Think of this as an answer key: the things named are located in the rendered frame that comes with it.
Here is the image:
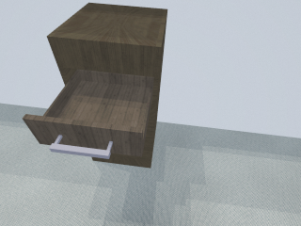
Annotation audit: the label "drawer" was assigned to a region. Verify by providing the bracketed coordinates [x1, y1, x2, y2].
[23, 69, 154, 157]

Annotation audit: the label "handle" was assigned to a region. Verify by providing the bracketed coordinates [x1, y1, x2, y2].
[49, 135, 113, 159]

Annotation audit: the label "cabinet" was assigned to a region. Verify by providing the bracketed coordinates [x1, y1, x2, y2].
[47, 3, 168, 169]

